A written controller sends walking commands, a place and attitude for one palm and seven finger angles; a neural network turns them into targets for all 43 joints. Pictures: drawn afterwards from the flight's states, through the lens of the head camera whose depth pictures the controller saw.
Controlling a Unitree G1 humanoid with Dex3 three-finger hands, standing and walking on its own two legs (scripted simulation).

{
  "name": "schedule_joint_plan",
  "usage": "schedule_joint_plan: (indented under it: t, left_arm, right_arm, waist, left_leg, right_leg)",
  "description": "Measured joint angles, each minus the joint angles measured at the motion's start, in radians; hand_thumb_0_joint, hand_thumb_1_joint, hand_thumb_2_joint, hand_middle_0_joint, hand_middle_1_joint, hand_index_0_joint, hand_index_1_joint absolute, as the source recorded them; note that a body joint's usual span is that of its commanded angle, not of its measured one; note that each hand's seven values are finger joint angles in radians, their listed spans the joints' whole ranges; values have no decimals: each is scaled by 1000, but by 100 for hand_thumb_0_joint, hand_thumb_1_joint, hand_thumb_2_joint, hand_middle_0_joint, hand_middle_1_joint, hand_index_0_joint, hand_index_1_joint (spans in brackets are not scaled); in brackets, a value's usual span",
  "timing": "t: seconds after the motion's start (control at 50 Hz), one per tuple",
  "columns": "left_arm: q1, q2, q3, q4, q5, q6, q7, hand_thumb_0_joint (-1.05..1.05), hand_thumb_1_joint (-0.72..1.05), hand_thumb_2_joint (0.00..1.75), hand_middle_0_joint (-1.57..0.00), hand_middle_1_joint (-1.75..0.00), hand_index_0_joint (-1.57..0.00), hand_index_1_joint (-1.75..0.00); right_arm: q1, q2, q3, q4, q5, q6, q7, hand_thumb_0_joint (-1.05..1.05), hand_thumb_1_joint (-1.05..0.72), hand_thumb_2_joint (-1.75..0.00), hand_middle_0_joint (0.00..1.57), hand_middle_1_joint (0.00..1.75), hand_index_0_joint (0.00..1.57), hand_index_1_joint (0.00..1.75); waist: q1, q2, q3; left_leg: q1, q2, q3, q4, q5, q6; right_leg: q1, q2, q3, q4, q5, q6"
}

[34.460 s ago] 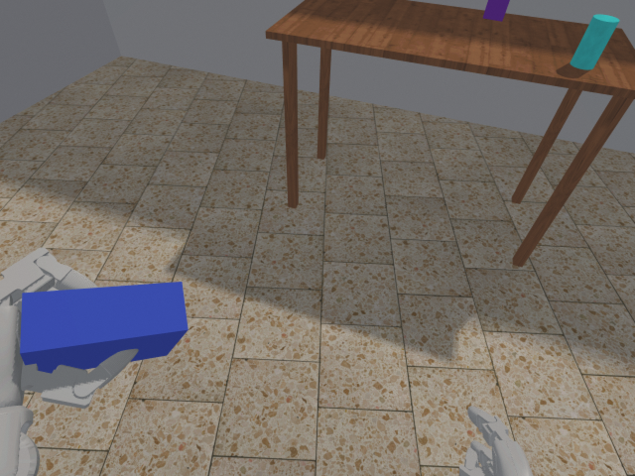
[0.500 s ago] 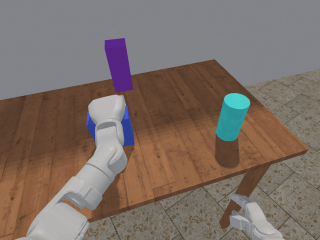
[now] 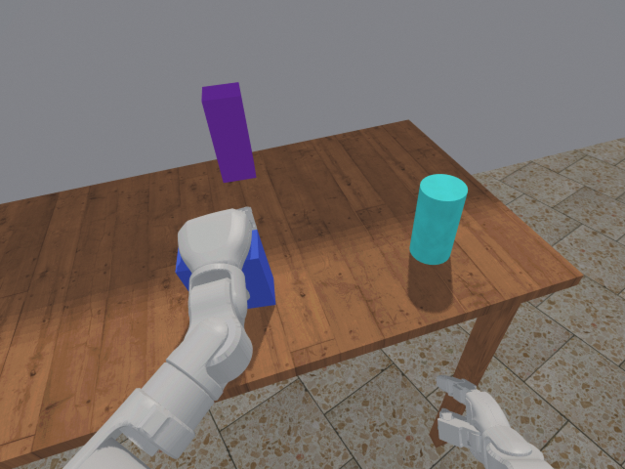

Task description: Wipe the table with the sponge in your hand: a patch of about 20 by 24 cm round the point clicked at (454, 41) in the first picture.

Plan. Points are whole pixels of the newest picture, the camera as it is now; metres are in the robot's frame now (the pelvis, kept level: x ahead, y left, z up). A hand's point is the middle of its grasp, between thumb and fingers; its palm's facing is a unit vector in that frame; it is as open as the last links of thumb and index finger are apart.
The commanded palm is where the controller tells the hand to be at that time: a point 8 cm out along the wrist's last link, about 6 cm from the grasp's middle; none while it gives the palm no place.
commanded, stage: wipe back along the third lane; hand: left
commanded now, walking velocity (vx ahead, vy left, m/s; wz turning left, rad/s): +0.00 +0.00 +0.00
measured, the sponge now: (234, 283) +0.35 +0.16 +0.07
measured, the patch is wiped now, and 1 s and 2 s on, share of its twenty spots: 0.90 0.95 0.95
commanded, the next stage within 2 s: slide back across to the middle lane in 0.24 s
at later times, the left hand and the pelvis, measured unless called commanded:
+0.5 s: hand (236, 284) +0.31 +0.14 +0.11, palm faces +0.14 -0.15 -0.98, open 9.0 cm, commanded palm +0.25 +0.15 +0.15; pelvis -0.01 -0.04 +0.00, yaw -1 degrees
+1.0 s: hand (201, 301) +0.27 +0.17 +0.12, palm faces +0.15 -0.22 -0.96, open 9.0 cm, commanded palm +0.23 +0.19 +0.16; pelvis +0.00 -0.04 +0.00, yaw -3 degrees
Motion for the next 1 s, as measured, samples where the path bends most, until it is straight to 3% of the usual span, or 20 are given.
schedule_joint_plan:
  t: [0.36, 0.58, 0.78, 1.0]
  left_arm:
    - [125, 34, 54, -88, -20, -34, 17, 3, -39, 108, -74, -152, -80, -150]
    - [216, 93, 162, -191, -83, -93, -7, 3, -40, 108, -75, -151, -81, -150]
    - [347, 145, 244, -351, -131, -121, -42, 0, -41, 108, -77, -149, -82, -148]
    - [418, 168, 285, -416, -139, -147, -52, -1, -42, 108, -79, -147, -84, -147]
  right_arm:
    - [20, -30, -15, -4, 4, -10, -19, 1, -91, -90, 20, 30, 20, 30]
    - [13, -28, -14, -3, -5, -41, -53, 1, -91, -90, 20, 30, 20, 30]
    - [8, -32, -16, -9, -16, -56, -78, 1, -91, -90, 20, 30, 20, 30]
    - [-1, -27, -12, -11, -23, -78, -97, 1, -91, -90, 20, 30, 20, 30]
  waist:
    - [-13, 13, 4]
    - [-18, 14, 21]
    - [-3, 19, 39]
    - [12, 23, 52]
  left_leg:
    - [22, 30, 3, -13, 21, -35]
    - [49, 50, 17, -38, 27, -36]
    - [75, 51, 12, -52, 29, -30]
    - [77, 48, 1, -54, 30, -32]
  right_leg:
    - [6, 30, 0, 10, 11, -35]
    - [21, 53, 15, -5, 18, -53]
    - [43, 62, 31, -16, 17, -59]
    - [42, 64, 36, -16, 19, -59]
